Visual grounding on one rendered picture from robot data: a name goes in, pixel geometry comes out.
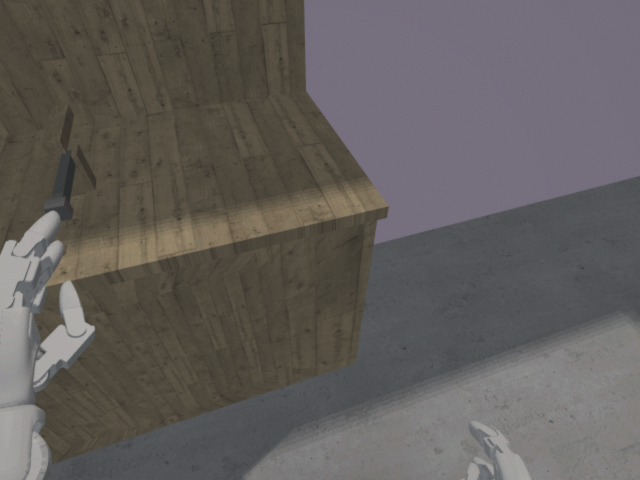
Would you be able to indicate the counter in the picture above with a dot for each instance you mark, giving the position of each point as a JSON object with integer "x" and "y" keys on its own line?
{"x": 222, "y": 232}

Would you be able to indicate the robot left hand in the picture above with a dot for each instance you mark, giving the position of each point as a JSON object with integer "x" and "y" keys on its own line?
{"x": 25, "y": 268}

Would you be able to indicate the robot right hand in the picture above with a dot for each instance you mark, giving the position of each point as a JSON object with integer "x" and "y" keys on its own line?
{"x": 507, "y": 465}

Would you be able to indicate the tap lever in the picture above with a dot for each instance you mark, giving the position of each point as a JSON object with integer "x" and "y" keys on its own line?
{"x": 60, "y": 201}

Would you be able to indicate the robot left forearm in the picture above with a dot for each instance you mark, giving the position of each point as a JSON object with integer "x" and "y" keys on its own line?
{"x": 24, "y": 455}

